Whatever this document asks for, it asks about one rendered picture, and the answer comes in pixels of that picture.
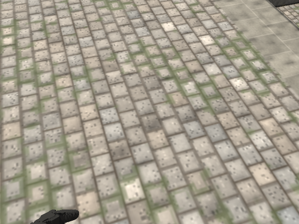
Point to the robot left hand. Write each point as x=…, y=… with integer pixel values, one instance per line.
x=57, y=217

